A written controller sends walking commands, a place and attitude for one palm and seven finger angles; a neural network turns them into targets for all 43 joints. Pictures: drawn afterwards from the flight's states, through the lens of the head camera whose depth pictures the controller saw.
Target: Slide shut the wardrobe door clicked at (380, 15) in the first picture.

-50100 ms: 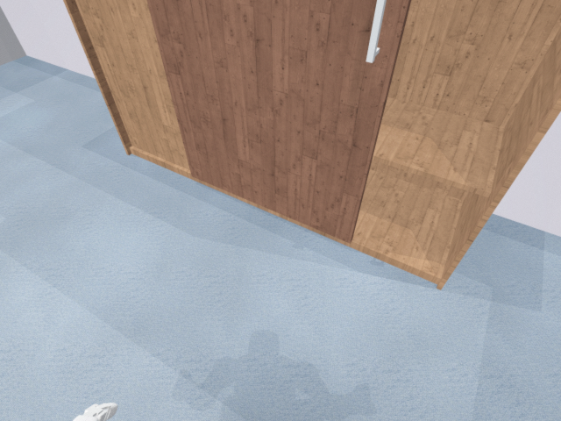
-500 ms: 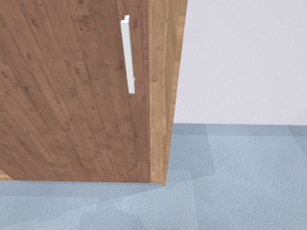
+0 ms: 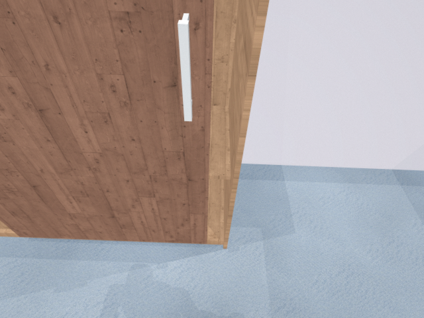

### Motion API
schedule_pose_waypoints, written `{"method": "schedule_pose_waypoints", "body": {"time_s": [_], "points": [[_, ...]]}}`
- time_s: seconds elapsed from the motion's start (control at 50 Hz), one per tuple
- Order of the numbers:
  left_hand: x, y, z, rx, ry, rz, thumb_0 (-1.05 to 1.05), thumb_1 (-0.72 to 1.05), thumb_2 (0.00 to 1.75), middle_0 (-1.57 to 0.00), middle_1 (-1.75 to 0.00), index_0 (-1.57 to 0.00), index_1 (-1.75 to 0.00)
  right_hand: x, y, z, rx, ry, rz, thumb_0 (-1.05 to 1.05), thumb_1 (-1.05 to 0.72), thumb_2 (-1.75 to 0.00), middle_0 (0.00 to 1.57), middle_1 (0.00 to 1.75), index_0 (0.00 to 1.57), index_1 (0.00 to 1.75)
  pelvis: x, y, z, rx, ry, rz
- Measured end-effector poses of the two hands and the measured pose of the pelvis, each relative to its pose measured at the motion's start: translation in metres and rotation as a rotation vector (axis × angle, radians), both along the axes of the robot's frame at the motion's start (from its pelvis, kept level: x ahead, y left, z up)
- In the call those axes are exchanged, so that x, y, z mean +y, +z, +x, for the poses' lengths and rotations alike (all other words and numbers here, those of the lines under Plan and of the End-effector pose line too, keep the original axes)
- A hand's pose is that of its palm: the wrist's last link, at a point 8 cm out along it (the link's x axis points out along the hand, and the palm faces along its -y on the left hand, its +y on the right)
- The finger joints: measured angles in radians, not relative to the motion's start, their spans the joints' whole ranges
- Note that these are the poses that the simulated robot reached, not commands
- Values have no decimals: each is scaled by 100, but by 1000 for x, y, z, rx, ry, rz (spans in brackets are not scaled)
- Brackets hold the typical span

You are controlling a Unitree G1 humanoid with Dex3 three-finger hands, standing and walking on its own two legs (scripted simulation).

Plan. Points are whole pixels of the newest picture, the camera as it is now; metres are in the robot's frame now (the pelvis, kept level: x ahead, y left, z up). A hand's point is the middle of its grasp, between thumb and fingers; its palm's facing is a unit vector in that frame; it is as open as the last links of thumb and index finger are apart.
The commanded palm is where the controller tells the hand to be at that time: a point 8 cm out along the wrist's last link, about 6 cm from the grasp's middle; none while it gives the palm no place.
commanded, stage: look again from close up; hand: left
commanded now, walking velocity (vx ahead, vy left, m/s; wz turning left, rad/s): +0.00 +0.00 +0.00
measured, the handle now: (187, 72) +0.54 +0.09 +0.20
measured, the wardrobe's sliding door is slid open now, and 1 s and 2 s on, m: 0.08 0.08 0.08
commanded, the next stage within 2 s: none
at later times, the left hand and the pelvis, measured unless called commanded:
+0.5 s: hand out of the picture +0.01 +0.20 -0.17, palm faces -0.01 -0.97 -0.23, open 7.4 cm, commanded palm none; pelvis +0.00 +0.00 +0.00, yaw +0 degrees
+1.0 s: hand out of the picture +0.00 +0.19 -0.18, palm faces -0.01 -0.98 -0.22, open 7.4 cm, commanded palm none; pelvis +0.00 +0.00 +0.00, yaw -1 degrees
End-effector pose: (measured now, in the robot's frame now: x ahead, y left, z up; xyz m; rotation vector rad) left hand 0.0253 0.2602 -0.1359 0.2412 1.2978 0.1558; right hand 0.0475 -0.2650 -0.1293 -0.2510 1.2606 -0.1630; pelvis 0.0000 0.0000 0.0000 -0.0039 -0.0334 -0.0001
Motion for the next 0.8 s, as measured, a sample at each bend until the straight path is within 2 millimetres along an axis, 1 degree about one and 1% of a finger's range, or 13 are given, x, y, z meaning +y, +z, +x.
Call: {"method": "schedule_pose_waypoints", "body": {"time_s": [0.12, 0.24, 0.34, 0.48, 0.64, 0.8], "points": [[-6, -4, -17, 52, 13, -20, 0, 90, 90, -20, -29, -20, -30, 9, -4, -21, 57, -25, 15, 0, -91, -90, 20, 30, 20, 30, 3, 1, -2, 0, -1, -1], [-10, -6, -24, 72, 21, -30, 0, 90, 90, -20, -29, -20, -30, 17, -7, -30, 77, -41, 30, 0, -91, -90, 20, 30, 20, 30, 5, 1, -2, 0, -3, 0], [-12, -6, -24, 67, 24, -32, 0, 90, 90, -20, -29, -20, -30, 22, -8, -30, 69, -49, 40, 0, -91, -90, 20, 30, 20, 30, 5, 1, -2, 0, -4, 2], [-15, -6, -21, 51, 27, -33, 0, 90, 90, -20, -29, -20, -30, 24, -9, -24, 45, -52, 49, 0, -91, -90, 20, 30, 20, 30, 5, 1, -1, -1, -6, 4], [-16, -5, -20, 41, 25, -33, 0, 90, 90, -20, -29, -20, -30, 21, -8, -20, 27, -55, 45, 0, -91, -90, 20, 30, 20, 30, 3, 1, -1, -2, -9, 3], [-18, -6, -22, 54, 27, -34, 0, 90, 90, -20, -29, -20, -30, 17, -7, -24, 41, -59, 37, 0, -91, -90, 20, 30, 20, 30, 1, 1, 0, 3, -10, 3]]}}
